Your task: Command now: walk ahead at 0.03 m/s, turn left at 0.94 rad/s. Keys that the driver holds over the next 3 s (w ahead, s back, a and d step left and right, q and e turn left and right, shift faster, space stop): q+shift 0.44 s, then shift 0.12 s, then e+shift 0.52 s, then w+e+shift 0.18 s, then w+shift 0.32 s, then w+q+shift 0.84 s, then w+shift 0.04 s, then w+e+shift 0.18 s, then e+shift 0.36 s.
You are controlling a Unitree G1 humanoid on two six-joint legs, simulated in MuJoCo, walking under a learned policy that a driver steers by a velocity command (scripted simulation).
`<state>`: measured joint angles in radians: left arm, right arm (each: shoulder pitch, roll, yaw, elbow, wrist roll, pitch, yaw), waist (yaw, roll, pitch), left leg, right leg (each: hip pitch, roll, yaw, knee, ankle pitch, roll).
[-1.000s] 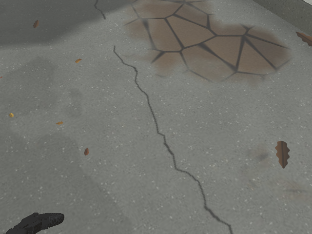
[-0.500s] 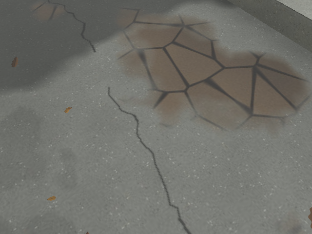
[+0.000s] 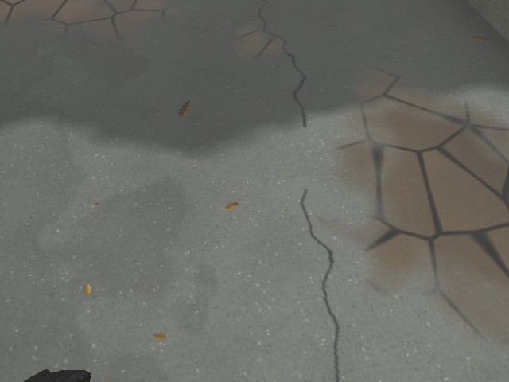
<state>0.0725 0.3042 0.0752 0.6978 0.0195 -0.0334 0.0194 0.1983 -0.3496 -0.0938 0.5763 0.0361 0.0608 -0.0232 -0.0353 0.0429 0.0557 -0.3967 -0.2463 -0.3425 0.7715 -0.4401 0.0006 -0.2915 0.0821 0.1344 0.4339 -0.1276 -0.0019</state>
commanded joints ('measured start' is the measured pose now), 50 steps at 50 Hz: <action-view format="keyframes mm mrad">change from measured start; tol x32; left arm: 1 -77 88 22 -107 1 1 14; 50 264 291 82 -88 -38 61 -14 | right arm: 1 89 -194 -58 -40 -4 -7 8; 50 -123 -16 -2 9 -67 -46 -7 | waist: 1 -11 -160 -116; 20 5 -178 -145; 23 11 334 -218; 48 65 58 -137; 50 64 -340 -161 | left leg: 1 -183 145 103 351 -48 -73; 20 95 300 426 -201 189 1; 23 489 645 -241 -369 817 354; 38 209 516 176 -456 423 245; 47 338 566 285 -299 739 195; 50 -117 313 494 229 102 -49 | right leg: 1 177 -350 228 -101 139 -196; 19 230 -425 -222 -47 259 -156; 23 -458 -115 -233 703 -560 100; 46 -151 -148 -201 311 -295 34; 50 311 -366 256 -17 579 -199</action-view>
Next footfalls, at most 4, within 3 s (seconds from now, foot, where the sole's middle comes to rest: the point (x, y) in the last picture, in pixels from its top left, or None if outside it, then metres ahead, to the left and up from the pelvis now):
0.42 left None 0.01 0.14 -0.77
0.98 right None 0.10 -0.06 -0.77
1.48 left None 0.30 0.19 -0.77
1.92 right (288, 288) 0.73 -0.07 -0.77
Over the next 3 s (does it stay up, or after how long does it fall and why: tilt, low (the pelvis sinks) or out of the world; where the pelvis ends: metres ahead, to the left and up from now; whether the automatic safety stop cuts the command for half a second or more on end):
stays up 1.34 0.44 -0.02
